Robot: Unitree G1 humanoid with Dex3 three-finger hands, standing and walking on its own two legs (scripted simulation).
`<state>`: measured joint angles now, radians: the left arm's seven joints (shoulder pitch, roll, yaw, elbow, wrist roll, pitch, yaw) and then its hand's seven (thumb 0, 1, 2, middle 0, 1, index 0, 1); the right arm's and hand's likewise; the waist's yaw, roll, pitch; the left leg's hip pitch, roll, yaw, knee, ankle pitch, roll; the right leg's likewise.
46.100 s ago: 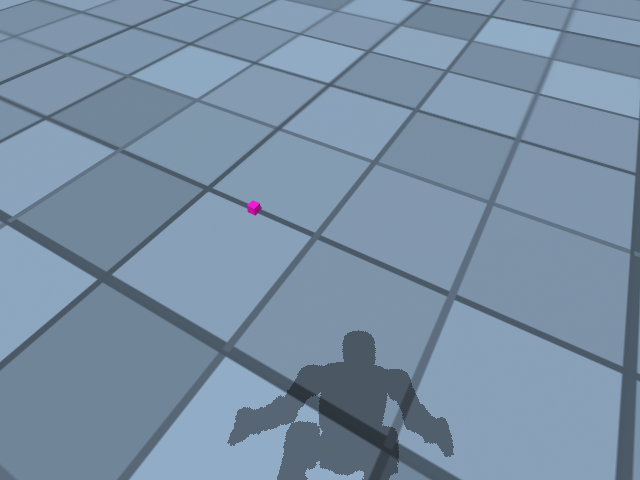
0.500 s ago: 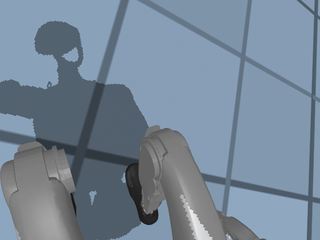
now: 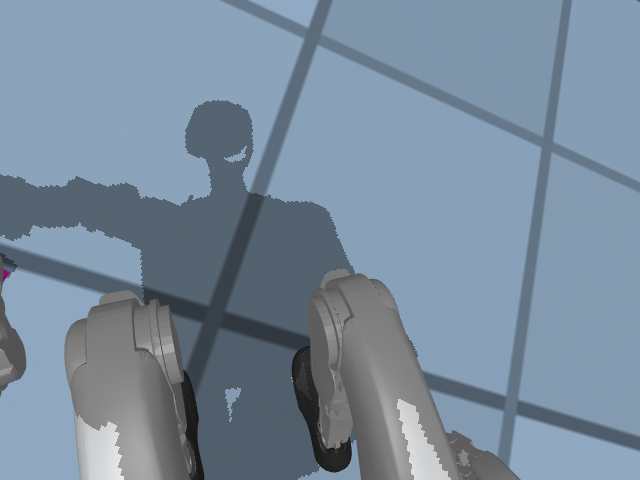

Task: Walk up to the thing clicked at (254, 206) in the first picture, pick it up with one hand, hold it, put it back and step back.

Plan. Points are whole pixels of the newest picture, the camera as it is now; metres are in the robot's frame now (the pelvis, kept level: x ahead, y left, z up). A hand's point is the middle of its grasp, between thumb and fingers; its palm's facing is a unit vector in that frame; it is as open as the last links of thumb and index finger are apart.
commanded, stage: lift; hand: left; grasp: from above
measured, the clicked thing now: out of the picture +0.36 +0.41 -0.30
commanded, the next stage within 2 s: withdraw in 1.64 s
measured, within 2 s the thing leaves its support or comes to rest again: neither
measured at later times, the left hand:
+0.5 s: hand out of the picture +0.32 +0.38 -0.05, palm faces -0.02 -0.42 -0.91, open 5.2 cm
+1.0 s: hand out of the picture +0.29 +0.34 +0.16, palm faces -0.09 -0.44 -0.89, open 6.4 cm
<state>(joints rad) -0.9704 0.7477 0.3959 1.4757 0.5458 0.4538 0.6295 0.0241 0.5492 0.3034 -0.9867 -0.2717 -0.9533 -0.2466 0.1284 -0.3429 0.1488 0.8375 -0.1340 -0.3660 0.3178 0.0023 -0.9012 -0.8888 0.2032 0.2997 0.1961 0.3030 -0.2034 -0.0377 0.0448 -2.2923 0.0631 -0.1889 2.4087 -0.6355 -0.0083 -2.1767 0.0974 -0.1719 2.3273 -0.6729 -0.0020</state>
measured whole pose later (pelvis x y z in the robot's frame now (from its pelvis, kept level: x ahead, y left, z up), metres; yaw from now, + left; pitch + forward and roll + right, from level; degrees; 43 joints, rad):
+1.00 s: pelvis +0.03 -0.01 +0.26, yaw +10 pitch +26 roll -2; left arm -0.53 0.34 0.03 0.94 0.50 0.72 0.43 0.00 0.49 0.28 -1.06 -0.08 -1.01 -0.13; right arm 0.14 -0.28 0.02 0.87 0.03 -0.20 0.04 0.01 -0.92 -0.90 0.20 0.30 0.20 0.30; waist -0.05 0.03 -0.22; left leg -1.45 0.05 -0.06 1.55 -0.55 -0.03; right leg -1.38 0.06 -0.05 1.54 -0.61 -0.04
